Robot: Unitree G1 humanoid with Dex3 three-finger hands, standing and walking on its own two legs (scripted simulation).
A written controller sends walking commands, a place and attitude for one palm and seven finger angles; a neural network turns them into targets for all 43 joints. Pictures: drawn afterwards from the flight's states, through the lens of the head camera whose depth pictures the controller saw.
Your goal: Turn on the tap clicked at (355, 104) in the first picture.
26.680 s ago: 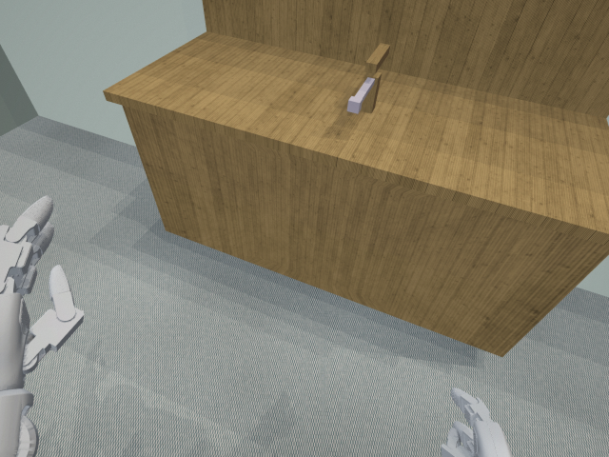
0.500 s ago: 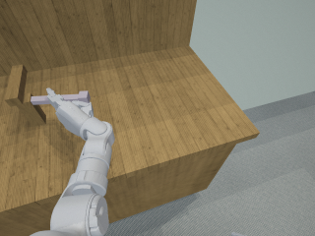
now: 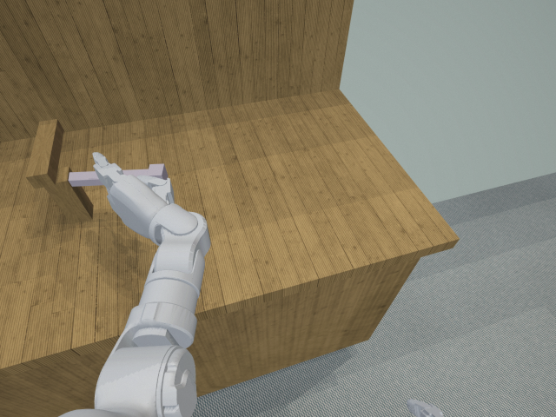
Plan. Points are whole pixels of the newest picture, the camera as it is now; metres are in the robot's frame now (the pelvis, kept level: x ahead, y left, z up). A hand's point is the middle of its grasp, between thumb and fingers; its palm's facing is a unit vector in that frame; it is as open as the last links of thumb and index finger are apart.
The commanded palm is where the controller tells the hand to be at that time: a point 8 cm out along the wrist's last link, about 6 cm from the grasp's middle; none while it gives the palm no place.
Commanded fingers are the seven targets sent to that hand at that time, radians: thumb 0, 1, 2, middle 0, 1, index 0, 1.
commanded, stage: lift the hand up off the lever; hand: left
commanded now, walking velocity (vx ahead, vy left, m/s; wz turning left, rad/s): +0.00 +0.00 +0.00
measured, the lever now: (157, 175) +0.48 +0.22 +0.07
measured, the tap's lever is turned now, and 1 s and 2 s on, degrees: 77 77 77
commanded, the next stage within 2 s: draw the hand back beside the body in 1.30 s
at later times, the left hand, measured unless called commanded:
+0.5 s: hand (160, 181) +0.42 +0.19 +0.12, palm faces +0.81 -0.58 -0.08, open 7.8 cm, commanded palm +0.37 +0.19 +0.13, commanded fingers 0.00 0.90 0.90 -0.15 -0.15 -0.15 -0.15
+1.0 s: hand (150, 177) +0.41 +0.19 +0.14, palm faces +0.80 -0.59 -0.06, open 7.8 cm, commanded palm +0.36 +0.20 +0.15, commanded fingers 0.00 0.90 0.90 -0.15 -0.15 -0.15 -0.15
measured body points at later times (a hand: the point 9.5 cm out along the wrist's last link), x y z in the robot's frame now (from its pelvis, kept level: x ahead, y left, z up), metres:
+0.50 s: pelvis +0.00 -0.01 +0.01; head +0.02 -0.01 +0.46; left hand +0.37 +0.21 +0.13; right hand +0.13 -0.25 -0.12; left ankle +0.03 +0.14 -0.71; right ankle -0.03 -0.09 -0.71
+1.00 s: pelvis +0.01 +0.00 +0.01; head +0.01 -0.01 +0.46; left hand +0.36 +0.22 +0.15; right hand +0.16 -0.23 -0.10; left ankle +0.03 +0.14 -0.71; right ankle -0.03 -0.09 -0.71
